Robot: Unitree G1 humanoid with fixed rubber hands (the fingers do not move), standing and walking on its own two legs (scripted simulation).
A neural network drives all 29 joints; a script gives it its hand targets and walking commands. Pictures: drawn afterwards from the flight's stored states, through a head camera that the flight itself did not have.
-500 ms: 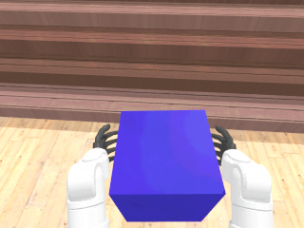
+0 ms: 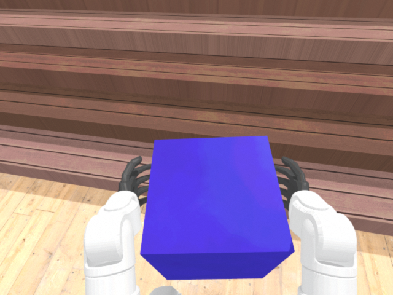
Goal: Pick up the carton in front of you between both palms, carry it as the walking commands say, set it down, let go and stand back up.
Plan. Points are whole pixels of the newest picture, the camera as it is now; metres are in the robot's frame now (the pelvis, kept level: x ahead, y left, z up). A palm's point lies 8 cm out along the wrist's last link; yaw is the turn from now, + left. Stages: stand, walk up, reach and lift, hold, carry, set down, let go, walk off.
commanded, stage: carry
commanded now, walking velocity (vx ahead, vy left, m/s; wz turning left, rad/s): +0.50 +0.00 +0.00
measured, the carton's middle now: (212, 214) +0.27 +0.01 +0.01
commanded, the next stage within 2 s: none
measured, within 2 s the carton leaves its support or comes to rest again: neither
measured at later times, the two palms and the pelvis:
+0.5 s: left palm (151, 41) +0.73 +0.18 +0.14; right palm (258, 42) +0.70 -0.12 +0.14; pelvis +0.31 +0.05 -0.01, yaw -2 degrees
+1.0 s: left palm (194, 2) +1.10 +0.07 +0.10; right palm out of the picture +1.11 -0.23 +0.09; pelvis +0.71 -0.08 +0.02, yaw +0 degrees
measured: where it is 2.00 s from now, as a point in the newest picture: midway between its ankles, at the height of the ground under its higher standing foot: (255, 59)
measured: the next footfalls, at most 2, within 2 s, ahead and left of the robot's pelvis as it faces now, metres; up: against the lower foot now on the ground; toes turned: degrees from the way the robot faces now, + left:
left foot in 0.28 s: +0.38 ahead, +0.11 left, +0.00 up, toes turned +7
right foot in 0.66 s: +0.53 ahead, -0.09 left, +0.09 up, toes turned -7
